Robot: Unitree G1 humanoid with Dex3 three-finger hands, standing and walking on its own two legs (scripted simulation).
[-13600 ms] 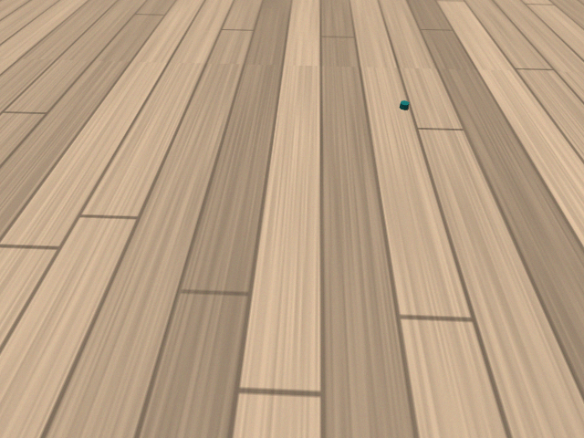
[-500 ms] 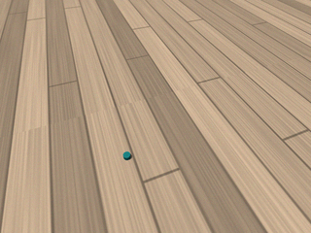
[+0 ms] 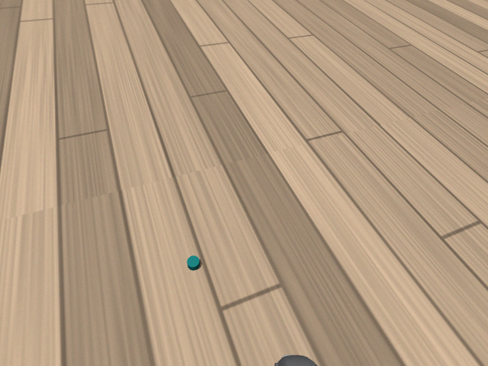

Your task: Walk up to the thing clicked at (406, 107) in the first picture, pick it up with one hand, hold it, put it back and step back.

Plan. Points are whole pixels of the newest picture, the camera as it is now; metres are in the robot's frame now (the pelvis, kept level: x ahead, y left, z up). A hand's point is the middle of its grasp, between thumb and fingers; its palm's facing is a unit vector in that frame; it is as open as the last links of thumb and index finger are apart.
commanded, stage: walk up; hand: left
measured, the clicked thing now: (193, 263) +0.64 +0.19 -0.76
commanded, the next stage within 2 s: none
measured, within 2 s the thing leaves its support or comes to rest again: neither
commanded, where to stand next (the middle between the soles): +0.26 -0.05 m, yaw +0 degrees
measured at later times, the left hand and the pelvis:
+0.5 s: hand (138, 307) +0.26 +0.21 -0.14, palm faces -0.06 -0.93 -0.37, open 7.4 cm; pelvis +0.16 -0.05 -0.01, yaw +0 degrees
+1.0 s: hand (135, 310) +0.26 +0.22 -0.16, palm faces -0.01 -0.93 -0.36, open 7.4 cm; pelvis +0.19 -0.04 -0.01, yaw +1 degrees
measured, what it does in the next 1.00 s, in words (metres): walks ahead: right foot, then left foot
